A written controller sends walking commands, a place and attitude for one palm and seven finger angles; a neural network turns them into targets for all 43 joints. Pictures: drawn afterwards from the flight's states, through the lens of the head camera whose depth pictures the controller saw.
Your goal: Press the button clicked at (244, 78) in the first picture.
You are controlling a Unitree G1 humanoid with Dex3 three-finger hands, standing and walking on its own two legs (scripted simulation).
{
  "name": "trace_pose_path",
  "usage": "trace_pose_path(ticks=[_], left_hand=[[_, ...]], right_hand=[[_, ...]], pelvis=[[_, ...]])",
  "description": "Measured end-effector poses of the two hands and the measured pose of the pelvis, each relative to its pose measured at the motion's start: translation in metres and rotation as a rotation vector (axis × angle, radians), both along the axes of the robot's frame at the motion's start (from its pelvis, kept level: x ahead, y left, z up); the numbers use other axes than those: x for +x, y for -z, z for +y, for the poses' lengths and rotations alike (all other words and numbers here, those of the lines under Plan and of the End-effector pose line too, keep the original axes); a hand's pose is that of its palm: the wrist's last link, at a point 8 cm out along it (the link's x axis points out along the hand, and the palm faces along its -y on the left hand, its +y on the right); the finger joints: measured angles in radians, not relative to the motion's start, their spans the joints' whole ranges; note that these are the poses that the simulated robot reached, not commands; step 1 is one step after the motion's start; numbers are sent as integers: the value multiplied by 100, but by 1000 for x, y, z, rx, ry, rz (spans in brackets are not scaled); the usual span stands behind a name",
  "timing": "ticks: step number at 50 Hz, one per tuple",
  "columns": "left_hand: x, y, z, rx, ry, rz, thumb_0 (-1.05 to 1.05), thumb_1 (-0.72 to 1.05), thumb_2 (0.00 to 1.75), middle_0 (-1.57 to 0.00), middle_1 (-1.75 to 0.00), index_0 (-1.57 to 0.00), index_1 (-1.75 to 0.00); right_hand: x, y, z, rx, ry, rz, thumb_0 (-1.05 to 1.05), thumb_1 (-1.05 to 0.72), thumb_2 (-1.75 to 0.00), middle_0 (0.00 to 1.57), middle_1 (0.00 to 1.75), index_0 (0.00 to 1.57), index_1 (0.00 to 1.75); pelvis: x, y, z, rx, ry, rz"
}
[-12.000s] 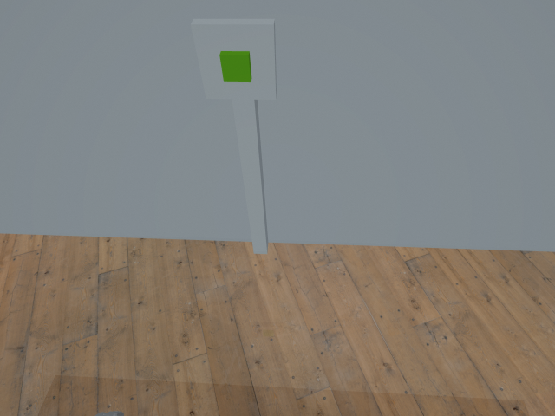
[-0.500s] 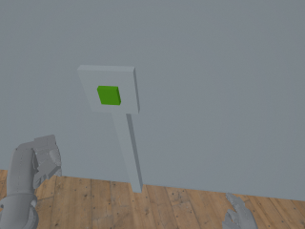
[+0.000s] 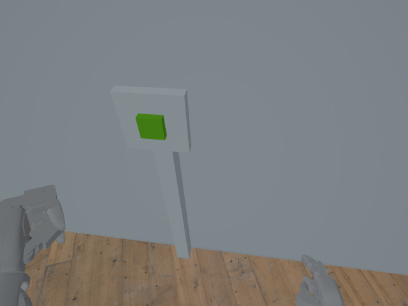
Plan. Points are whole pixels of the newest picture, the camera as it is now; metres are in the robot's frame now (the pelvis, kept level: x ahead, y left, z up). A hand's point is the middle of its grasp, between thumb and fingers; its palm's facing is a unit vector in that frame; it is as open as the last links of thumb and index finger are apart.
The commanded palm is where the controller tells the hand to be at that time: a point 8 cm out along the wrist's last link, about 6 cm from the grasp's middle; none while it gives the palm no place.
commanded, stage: step back with the hand held close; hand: left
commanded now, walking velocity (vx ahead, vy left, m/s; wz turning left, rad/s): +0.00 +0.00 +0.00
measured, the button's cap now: (152, 126) +0.49 +0.21 +0.10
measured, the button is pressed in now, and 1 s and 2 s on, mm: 0 0 0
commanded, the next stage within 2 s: stop stepping back and stand still in 1.28 s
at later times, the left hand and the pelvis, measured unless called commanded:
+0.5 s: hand (46, 237) +0.15 +0.25 +0.15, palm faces +0.31 -0.81 -0.49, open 3.1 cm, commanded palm +0.10 +0.30 +0.17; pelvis -0.04 +0.02 -0.01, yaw -2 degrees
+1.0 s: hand out of the picture +0.07 +0.27 +0.16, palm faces +0.43 -0.80 -0.42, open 3.1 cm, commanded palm +0.00 +0.31 +0.17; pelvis -0.12 +0.03 -0.03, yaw +1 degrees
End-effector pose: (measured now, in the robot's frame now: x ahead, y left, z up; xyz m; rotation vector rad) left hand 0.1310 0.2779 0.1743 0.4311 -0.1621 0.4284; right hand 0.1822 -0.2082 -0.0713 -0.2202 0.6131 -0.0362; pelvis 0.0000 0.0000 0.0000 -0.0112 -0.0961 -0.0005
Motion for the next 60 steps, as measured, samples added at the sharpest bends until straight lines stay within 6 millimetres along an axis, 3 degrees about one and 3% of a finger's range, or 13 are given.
trace_pose_path(ticks=[9,15,20,31,42,55,60], left_hand=[[3,-10,8,54,9,-35,1,89,90,-131,-150,-130,-150],[9,1,6,65,76,44,1,89,90,-131,-150,-130,-150],[2,5,8,94,126,74,1,89,90,-131,-150,-130,-150],[-39,1,21,135,108,-16,1,89,90,-131,-150,-130,-150],[-82,-1,24,162,72,-129,1,89,90,-131,-150,-130,-150],[-118,-8,36,201,92,-188,1,89,90,-131,-150,-131,-150],[-135,-6,23,169,111,-168,1,89,90,-131,-150,-131,-150]], right_hand=[[-13,2,-4,0,21,36,1,-90,-89,21,30,20,30],[-31,4,-16,-17,102,90,1,-90,-89,21,30,20,30],[-50,4,-23,-40,161,120,1,-90,-89,21,30,20,30],[-84,4,-10,-48,150,79,1,-90,-89,21,30,20,30],[-121,18,2,-56,96,76,1,-90,-89,21,30,20,30],[-166,20,8,-67,113,91,1,-90,-89,21,30,20,30],[-176,21,11,-36,69,84,1,-90,-89,21,30,20,30]], pelvis=[[-7,0,2,-6,5,30],[-16,-1,9,-3,23,83],[-27,2,15,3,28,97],[-64,12,23,4,25,92],[-98,23,23,-6,-12,84],[-135,24,29,-52,-29,95],[-156,23,20,-33,20,147]])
